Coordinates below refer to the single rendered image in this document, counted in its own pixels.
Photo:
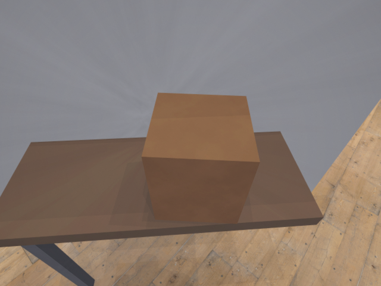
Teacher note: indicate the carton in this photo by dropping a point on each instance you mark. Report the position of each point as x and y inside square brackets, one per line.
[200, 157]

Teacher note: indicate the table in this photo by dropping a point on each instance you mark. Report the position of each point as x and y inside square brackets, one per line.
[96, 189]

